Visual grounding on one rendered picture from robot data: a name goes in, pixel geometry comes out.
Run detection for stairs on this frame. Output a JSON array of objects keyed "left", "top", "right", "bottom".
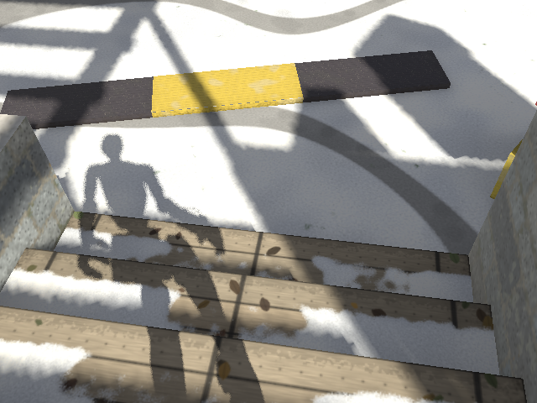
[{"left": 0, "top": 212, "right": 527, "bottom": 403}]

